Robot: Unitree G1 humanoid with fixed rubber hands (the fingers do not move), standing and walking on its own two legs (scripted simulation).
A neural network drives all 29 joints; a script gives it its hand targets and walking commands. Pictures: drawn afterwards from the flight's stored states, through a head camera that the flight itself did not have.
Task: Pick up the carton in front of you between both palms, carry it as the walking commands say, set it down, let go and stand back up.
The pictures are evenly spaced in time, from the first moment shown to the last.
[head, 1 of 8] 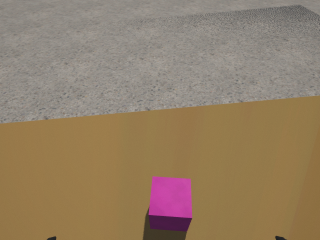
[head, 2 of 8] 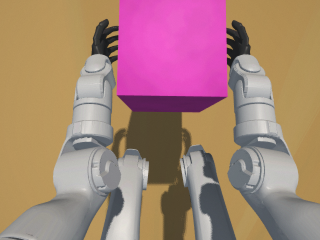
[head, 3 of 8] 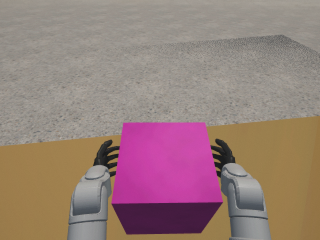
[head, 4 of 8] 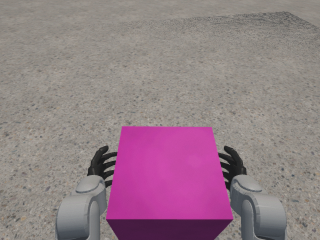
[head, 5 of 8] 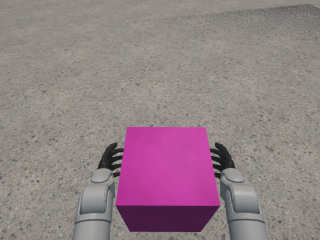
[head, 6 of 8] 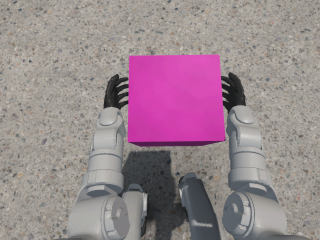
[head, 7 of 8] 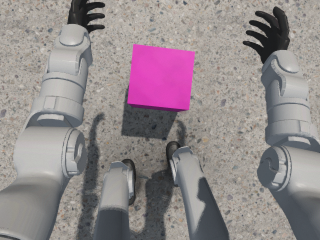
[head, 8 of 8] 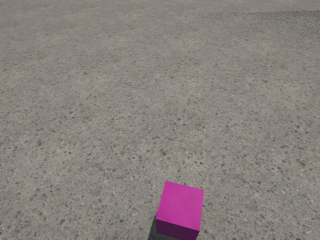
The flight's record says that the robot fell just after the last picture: no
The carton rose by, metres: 0.68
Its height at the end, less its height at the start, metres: -0.14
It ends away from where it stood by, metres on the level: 2.60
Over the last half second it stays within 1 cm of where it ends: yes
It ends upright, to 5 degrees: yes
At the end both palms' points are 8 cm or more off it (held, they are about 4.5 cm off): yes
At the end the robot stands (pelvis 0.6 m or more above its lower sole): yes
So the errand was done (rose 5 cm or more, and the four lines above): yes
